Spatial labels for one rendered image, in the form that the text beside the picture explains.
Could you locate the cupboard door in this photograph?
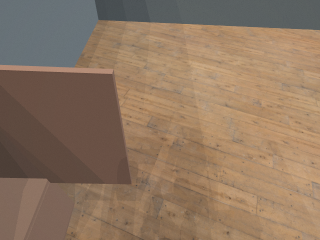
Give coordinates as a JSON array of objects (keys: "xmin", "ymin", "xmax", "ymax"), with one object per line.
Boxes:
[{"xmin": 0, "ymin": 65, "xmax": 132, "ymax": 185}]

